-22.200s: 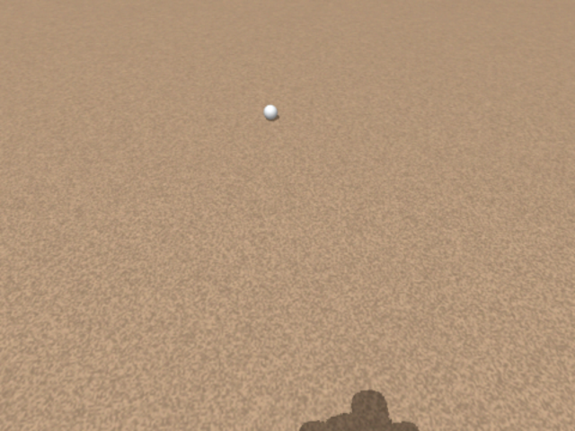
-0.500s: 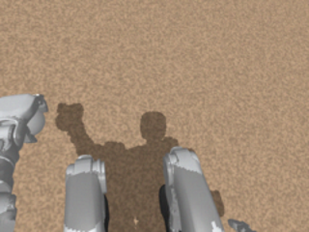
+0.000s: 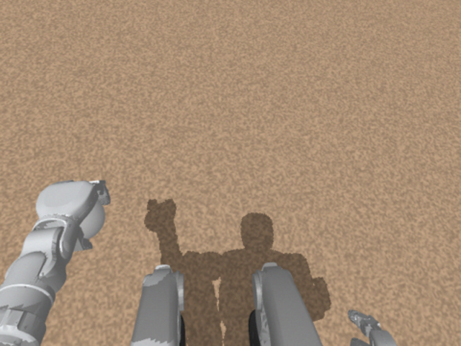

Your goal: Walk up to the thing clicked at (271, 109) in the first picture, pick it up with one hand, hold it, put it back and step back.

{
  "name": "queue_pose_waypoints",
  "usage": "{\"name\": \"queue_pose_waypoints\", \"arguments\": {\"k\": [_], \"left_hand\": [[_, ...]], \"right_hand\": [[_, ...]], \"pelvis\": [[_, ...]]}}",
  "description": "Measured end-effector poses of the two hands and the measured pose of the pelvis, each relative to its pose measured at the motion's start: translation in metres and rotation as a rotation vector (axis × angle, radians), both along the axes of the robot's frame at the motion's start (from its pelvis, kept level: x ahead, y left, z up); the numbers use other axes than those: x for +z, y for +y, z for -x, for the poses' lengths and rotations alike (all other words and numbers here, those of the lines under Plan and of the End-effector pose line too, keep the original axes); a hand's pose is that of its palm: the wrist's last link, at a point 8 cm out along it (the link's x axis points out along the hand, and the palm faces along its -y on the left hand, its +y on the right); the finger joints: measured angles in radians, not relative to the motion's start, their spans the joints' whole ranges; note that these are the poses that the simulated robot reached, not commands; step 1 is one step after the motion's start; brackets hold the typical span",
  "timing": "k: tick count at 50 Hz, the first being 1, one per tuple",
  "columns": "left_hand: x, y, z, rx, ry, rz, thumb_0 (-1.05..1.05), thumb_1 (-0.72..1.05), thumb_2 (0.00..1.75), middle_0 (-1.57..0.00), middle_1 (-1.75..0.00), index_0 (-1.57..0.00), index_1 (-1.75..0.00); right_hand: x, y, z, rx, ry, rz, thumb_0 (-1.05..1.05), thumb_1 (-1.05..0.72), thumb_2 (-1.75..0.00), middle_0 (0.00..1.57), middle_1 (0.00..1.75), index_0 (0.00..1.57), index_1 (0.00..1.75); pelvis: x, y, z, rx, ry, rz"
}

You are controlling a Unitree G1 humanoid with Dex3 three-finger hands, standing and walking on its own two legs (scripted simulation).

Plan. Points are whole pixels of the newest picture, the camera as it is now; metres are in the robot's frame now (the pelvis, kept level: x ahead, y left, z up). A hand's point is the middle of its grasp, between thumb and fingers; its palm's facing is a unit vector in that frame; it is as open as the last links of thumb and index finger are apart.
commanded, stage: lift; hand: left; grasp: from above
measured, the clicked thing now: (79, 217) +0.38 +0.27 -0.11
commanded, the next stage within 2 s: hold in 0.76 s
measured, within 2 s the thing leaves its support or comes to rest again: neither
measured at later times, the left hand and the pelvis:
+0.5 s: hand (53, 194) +0.36 +0.23 +0.06, palm faces -0.46 -0.10 -0.88, open 10.2 cm; pelvis +0.04 +0.00 +0.15, yaw +1 degrees
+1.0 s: hand (35, 150) +0.38 +0.23 +0.13, palm faces -0.45 -0.09 -0.89, open 10.2 cm; pelvis +0.07 +0.00 +0.21, yaw +1 degrees
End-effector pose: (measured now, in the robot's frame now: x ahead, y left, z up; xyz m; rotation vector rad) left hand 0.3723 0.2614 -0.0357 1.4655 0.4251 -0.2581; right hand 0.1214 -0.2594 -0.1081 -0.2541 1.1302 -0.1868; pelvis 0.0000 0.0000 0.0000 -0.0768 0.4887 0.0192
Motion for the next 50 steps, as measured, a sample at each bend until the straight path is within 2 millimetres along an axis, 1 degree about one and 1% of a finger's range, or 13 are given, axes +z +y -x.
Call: {"name": "queue_pose_waypoints", "arguments": {"k": [5, 9, 12, 16, 24, 33, 41, 50], "left_hand": [[0.048, -0.006, 0.009, 0.008, 0.002, 0.000, -0.01, -0.14, 0.68, -0.52, -0.76, -0.67, -0.79], [0.081, -0.010, 0.012, 0.013, 0.013, -0.001, -0.01, -0.14, 0.69, -0.51, -0.77, -0.67, -0.80], [0.102, -0.012, 0.013, 0.015, 0.024, 0.000, -0.01, -0.14, 0.69, -0.51, -0.77, -0.67, -0.80], [0.123, -0.015, 0.014, 0.012, 0.038, 0.001, -0.01, -0.13, 0.69, -0.50, -0.77, -0.66, -0.81], [0.153, -0.023, 0.012, 0.007, 0.044, -0.005, -0.01, -0.13, 0.70, -0.49, -0.78, -0.65, -0.82], [0.189, -0.028, -0.001, 0.022, 0.027, -0.008, 0.00, -0.14, 0.72, -0.49, -0.78, -0.64, -0.83], [0.210, -0.029, -0.008, 0.028, 0.038, -0.001, 0.00, -0.14, 0.72, -0.49, -0.78, -0.64, -0.83], [0.227, -0.031, -0.013, 0.008, 0.033, -0.009, 0.00, -0.14, 0.72, -0.49, -0.78, -0.64, -0.83]], "right_hand": [[0.039, 0.003, -0.005, -0.018, -0.031, -0.010, 0.00, -0.92, -0.90, 0.20, 0.30, 0.20, 0.30], [0.070, 0.003, -0.006, -0.032, -0.054, -0.012, 0.00, -0.92, -0.90, 0.20, 0.30, 0.20, 0.30], [0.090, 0.002, -0.006, -0.043, -0.069, -0.009, 0.00, -0.92, -0.90, 0.20, 0.30, 0.20, 0.30], [0.114, -0.001, -0.006, -0.058, -0.079, 0.000, 0.00, -0.92, -0.90, 0.20, 0.30, 0.20, 0.30], [0.148, -0.005, -0.005, -0.066, -0.067, 0.011, 0.00, -0.92, -0.90, 0.20, 0.30, 0.20, 0.30], [0.176, -0.004, -0.008, -0.071, -0.054, -0.006, 0.00, -0.91, -0.90, 0.20, 0.30, 0.20, 0.30], [0.194, -0.001, -0.022, -0.074, -0.069, -0.022, 0.00, -0.91, -0.90, 0.20, 0.30, 0.20, 0.30], [0.207, -0.001, -0.040, -0.071, -0.091, -0.028, 0.00, -0.91, -0.90, 0.20, 0.30, 0.20, 0.30]], "pelvis": [[0.040, -0.001, -0.006, 0.002, -0.055, -0.015], [0.070, -0.002, -0.012, 0.003, -0.099, -0.025], [0.090, -0.003, -0.017, 0.003, -0.128, -0.030], [0.113, -0.003, -0.024, 0.002, -0.160, -0.036], [0.148, -0.002, -0.038, 0.002, -0.215, -0.045], [0.179, -0.002, -0.052, 0.001, -0.268, -0.057], [0.198, -0.001, -0.064, -0.001, -0.303, -0.063], [0.210, 0.000, -0.074, -0.004, -0.334, -0.067]]}}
